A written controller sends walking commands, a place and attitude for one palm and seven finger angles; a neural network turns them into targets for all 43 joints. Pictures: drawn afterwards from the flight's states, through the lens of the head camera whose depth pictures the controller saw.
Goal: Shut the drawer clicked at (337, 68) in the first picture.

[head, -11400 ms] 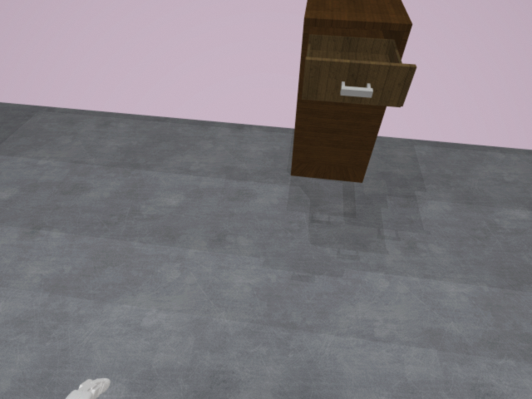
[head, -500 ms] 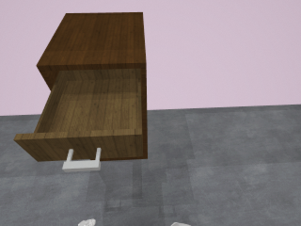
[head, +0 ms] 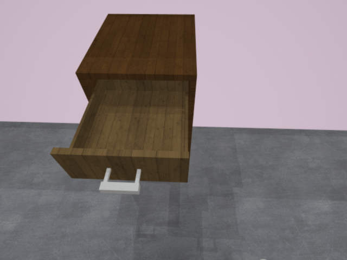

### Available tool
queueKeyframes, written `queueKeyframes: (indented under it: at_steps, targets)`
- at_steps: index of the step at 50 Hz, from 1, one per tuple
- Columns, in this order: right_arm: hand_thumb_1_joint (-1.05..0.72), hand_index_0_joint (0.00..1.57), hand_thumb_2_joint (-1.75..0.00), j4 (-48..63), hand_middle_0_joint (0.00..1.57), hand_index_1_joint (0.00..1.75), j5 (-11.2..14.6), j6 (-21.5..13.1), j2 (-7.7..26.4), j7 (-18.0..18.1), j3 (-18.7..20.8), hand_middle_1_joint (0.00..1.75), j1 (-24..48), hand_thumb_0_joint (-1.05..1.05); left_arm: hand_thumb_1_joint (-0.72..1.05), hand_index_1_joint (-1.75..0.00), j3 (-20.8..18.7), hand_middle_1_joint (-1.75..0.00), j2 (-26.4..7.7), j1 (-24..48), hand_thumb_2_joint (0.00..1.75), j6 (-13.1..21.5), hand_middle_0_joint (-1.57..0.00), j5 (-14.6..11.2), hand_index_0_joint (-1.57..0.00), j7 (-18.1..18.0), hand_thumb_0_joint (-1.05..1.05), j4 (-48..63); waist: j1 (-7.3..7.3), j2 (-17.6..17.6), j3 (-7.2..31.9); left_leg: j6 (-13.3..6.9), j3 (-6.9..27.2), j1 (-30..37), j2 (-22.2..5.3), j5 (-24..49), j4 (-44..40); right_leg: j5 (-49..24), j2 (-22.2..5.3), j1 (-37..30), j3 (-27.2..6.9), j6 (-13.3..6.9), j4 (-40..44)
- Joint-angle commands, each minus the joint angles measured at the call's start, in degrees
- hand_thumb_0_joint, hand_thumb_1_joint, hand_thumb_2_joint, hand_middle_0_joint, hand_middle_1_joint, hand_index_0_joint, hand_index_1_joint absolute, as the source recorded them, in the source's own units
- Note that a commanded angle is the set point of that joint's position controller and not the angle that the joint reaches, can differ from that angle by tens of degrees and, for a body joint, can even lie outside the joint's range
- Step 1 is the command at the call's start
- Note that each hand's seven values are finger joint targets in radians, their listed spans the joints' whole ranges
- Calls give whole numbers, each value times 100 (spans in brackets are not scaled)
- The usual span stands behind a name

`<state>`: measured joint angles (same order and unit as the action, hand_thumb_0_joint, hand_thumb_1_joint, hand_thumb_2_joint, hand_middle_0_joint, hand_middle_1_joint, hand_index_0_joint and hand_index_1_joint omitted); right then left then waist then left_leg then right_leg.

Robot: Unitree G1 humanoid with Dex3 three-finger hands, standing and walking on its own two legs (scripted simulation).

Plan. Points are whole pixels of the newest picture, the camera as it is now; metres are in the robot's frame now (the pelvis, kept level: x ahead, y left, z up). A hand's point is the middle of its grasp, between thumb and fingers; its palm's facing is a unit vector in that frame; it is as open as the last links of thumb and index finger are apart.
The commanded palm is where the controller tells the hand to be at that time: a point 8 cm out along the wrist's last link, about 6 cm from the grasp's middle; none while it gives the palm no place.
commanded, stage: come to a stop and stand still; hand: left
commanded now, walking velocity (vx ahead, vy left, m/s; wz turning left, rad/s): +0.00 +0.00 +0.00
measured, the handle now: (121, 180) +0.31 +0.18 -0.05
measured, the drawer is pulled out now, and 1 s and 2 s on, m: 0.29 0.29 0.29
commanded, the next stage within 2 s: look again from close up in 0.76 s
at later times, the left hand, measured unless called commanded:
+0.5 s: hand out of the picture -0.04 +0.17 -0.16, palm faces +0.01 -0.97 -0.23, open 7.4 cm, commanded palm none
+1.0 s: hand out of the picture -0.06 +0.17 -0.17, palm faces +0.01 -0.98 -0.18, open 7.4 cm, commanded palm none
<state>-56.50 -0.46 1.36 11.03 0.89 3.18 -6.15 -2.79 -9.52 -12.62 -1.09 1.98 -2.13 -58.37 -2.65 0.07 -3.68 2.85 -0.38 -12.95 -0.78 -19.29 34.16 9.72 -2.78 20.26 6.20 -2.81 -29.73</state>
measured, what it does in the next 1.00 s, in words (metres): steps on the spot: left foot, then right foot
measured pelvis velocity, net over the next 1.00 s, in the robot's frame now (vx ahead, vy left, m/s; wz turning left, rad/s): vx -0.04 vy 0.01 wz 0.00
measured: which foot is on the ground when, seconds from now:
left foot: up 0.00-0.00, down 0.02-1.00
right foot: down 0.00-0.04, up 0.06-0.26, down 0.28-1.00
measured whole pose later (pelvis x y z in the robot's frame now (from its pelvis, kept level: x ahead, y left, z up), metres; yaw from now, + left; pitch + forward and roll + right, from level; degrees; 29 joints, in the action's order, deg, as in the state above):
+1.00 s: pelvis -0.04 +0.01 +0.00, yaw +0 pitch -1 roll -1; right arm -62.6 -1.1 -0.3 8.1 0.9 0.3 -19.4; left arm 0.5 -5.8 -18.6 1.7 1.2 -2.5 -64.2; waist 1.7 -2.6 -1.1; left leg 0.8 -0.2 -14.2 -2.4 -16.4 31.6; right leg 14.9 1.1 12.9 2.7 -1.2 -28.2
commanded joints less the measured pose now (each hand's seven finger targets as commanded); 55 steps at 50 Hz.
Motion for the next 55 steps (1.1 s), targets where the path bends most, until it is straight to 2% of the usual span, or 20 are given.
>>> queueKeyframes:
  at_steps: [1,2,3,4,5,10,12,14,18,21,25,30,42,43,44,45,46,48,51,55]
  targets:
    - [-90,20,-90,-5,20,30,-40,-141,714,45,77,30,-992,0,90,-30,-100,-30,-446,-276,90,16,-20,-151,-20,-6,0,280,238,-1211,552,-499,1387,706,-1364,1386,-1993,1018,-104,214,-596,180,-247]
    - [-90,20,-90,120,20,30,-71,-88,792,61,36,30,-560,0,90,-30,-75,-30,-413,-220,90,-19,-20,-130,-20,-15,0,236,136,-1423,158,-875,1548,-221,-1791,1587,-2254,1604,10,-13,-446,284,-775]
    - [-90,20,-90,143,20,30,-105,-92,679,120,-31,30,-344,0,90,-30,-80,-30,-415,-231,90,-20,-20,-128,-20,1,0,199,52,-1092,19,-1023,1247,-619,-1666,1511,-2319,1500,-5,-283,-552,295,-1148]
    - [-90,20,-90,87,20,30,-86,-142,559,156,-72,30,-226,0,90,-30,-71,-30,-403,-263,90,-70,-20,-90,-20,-3,0,72,24,-1552,16,-954,1074,-488,-1398,1998,-2302,1465,31,-252,-658,319,-1361]
    - [-90,20,-90,33,20,30,-80,-153,473,181,-104,30,-209,0,90,-30,-54,-30,-457,-357,90,-71,-20,-97,-20,3,0,6,-32,-1536,39,-975,888,-304,-1280,2553,-2070,1379,70,-255,-679,291,-1475]
    - [-90,20,-90,-245,20,30,-44,-163,503,195,-97,30,-657,0,90,-30,46,-30,-339,-397,90,18,-20,-115,-20,31,0,-185,114,-739,99,-1008,612,523,-1114,3224,-1611,1136,51,-293,-542,372,-618]
    - [-90,20,-90,-360,20,30,-9,-181,508,195,-101,30,-827,0,90,-30,80,-30,-341,-560,90,82,-20,-135,-20,20,0,-323,92,-571,191,-814,613,511,-913,3007,-1283,239,0,-847,-662,363,514]
    - [-90,20,-90,-404,20,30,57,-205,276,170,-133,30,-934,0,90,-30,99,-30,-564,-652,90,177,-20,-133,-20,-15,0,-460,239,7,328,-427,347,391,-478,2090,-1077,-1301,-460,-1197,-1229,153,837]
    - [-90,20,-90,-585,20,30,18,-158,263,140,-151,30,-1121,0,90,-30,147,-30,-510,-466,90,219,-20,-162,-20,-17,0,-529,329,783,373,-282,207,719,-403,1310,-1259,-798,-469,-897,-1184,60,995]
    - [-90,20,-90,-723,20,30,4,-163,211,119,-189,30,-1171,0,90,-30,155,-30,-453,-421,90,192,-20,-167,-20,-14,0,-544,292,431,-28,-296,230,568,-401,1028,-1494,160,-352,-674,-1188,96,1221]
    - [-90,20,-90,-839,20,30,-8,-127,133,94,-220,30,-1352,0,90,-30,136,-30,-459,-498,90,153,-20,-165,-20,-15,0,-563,263,349,-426,-305,212,341,-350,530,-1602,1182,-294,-410,-1237,110,1502]
    - [-90,20,-90,-898,20,30,-31,-101,10,97,-223,30,-1611,0,90,-30,104,-30,-421,-604,90,135,-20,-163,-20,-13,0,-553,267,121,-522,-299,164,177,-304,273,-1569,1595,-277,-250,-1263,101,1596]
    - [-90,20,-90,-936,20,30,-5,-225,-89,153,-232,30,-1864,0,90,-30,139,-30,-190,-830,90,221,-20,-179,-20,-24,0,-617,267,8,-139,-297,254,299,-419,988,-1528,459,-248,-593,-1112,58,1267]
    - [-90,20,-90,-507,20,30,-5,-311,191,42,-247,30,-932,0,90,-30,176,-30,-447,-1252,90,405,-20,-73,-20,-213,0,-724,-61,188,-458,-117,-48,-528,-415,636,-175,-1726,-643,-693,-1403,245,1141]
    - [-90,20,-90,-268,20,30,-10,-203,-127,21,-234,30,-1413,0,90,-30,125,-30,-743,-1037,90,444,-20,-79,-20,-161,0,-410,362,430,142,-208,93,-381,-207,-212,110,-527,-1082,-700,-1850,-42,1402]
    - [-90,20,-90,-315,20,30,-59,-145,-131,1,-245,30,-1501,0,90,-30,95,-30,-776,-773,90,451,-20,-75,-20,-103,0,-275,393,170,133,-240,1,-170,-223,-163,102,167,-1117,-481,-1848,-271,1502]
    - [-90,20,-90,-372,20,30,-53,-160,-98,-7,-245,30,-1719,0,90,-30,97,-30,-695,-601,90,441,-20,-80,-20,-93,0,-236,522,312,277,-259,-69,31,-217,7,-13,1153,-938,-224,-1630,-333,1489]
    - [-90,20,-90,-393,20,30,-55,-238,-71,-15,-271,30,-1937,0,90,-30,130,-30,-482,-564,90,431,-20,-107,-20,-82,0,-169,589,286,259,-300,54,258,-205,544,-437,1042,-556,-103,-1303,-242,1105]
    - [-90,20,-90,-343,20,30,-60,-322,120,24,-290,30,-1786,0,90,-30,177,-30,-292,-683,90,322,-20,-124,-20,-57,0,-138,383,-510,-118,-433,467,-392,-487,707,-1047,809,-152,-473,-951,-40,591]
    - [-90,20,-90,-246,20,30,-34,-359,205,68,-303,30,-1542,0,90,-30,217,-30,-279,-872,90,281,-20,-119,-20,-19,0,-184,255,-239,-253,-515,553,-539,-507,887,-1303,270,-113,-777,-879,41,474]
